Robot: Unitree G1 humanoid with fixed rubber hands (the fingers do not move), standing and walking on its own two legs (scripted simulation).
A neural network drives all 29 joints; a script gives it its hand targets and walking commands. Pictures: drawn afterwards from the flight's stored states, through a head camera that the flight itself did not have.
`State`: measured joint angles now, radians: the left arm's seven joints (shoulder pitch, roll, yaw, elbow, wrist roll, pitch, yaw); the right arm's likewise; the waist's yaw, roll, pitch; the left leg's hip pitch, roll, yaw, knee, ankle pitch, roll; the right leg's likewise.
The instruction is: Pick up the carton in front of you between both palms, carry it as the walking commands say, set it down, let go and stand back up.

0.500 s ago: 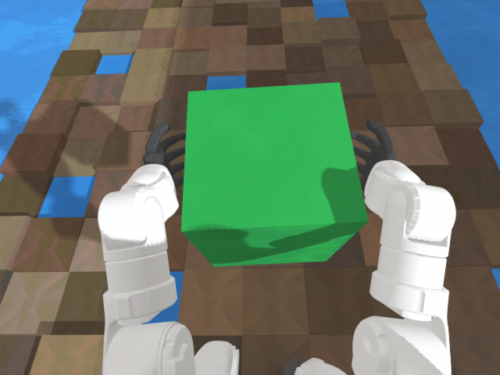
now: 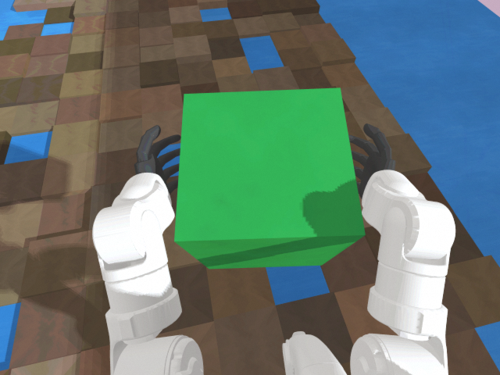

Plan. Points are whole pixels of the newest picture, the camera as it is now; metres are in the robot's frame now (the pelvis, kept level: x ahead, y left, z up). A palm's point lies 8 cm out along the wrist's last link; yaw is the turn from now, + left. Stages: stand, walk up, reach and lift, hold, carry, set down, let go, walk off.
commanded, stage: carry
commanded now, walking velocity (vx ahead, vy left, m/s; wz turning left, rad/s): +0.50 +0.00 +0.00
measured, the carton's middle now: (263, 193) +0.38 -0.04 +0.05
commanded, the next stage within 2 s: none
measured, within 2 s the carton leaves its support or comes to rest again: neither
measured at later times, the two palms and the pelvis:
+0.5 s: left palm (123, 35) +0.66 +0.17 +0.16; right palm (289, 22) +0.70 -0.13 +0.16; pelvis +0.33 -0.02 +0.01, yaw +2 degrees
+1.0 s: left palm out of the picture +0.97 +0.14 +0.10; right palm out of the picture +0.96 -0.16 +0.10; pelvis +0.64 +0.00 +0.00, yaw +1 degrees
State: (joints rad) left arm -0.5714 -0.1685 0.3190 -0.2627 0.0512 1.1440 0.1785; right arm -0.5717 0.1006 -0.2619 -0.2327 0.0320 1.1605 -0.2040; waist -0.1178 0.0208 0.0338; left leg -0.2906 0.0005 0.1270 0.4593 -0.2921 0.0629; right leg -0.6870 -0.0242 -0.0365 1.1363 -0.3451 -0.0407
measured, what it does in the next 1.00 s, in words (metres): walks ahead: right foot, then left foot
